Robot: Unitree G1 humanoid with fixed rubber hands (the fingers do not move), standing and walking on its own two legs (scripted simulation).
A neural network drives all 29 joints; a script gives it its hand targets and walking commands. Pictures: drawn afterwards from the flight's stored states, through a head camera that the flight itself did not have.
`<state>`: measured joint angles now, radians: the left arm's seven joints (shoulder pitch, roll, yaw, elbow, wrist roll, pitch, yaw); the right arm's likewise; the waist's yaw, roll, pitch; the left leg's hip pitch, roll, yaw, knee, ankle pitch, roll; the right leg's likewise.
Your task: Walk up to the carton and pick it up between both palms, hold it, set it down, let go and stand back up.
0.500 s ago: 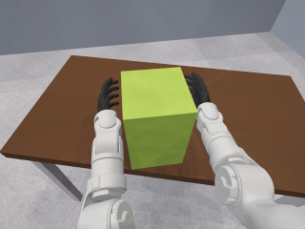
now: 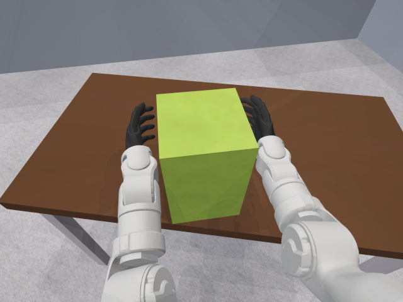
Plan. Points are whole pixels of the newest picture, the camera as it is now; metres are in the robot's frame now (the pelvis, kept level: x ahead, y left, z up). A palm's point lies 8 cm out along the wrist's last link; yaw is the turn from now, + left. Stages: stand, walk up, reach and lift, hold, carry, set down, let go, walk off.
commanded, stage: reach and lift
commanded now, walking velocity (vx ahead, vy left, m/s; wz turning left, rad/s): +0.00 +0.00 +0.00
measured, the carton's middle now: (201, 160) +0.40 +0.03 +0.03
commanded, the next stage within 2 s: none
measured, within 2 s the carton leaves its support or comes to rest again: leaves its support in 0.28 s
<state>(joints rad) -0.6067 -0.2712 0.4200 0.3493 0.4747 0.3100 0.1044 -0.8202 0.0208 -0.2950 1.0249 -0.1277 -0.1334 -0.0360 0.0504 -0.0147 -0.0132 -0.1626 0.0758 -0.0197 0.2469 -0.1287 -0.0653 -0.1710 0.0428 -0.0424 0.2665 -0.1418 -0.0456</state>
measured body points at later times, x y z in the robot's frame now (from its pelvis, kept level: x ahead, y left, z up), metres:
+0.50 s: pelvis -0.01 +0.02 +0.00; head -0.01 +0.03 +0.45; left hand +0.38 +0.16 +0.16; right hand +0.42 -0.09 +0.14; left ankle +0.00 +0.17 -0.75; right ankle +0.00 -0.09 -0.75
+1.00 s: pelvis -0.01 +0.02 +0.00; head -0.05 +0.05 +0.45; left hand +0.38 +0.17 +0.20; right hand +0.40 -0.09 +0.19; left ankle +0.00 +0.17 -0.75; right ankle +0.00 -0.09 -0.75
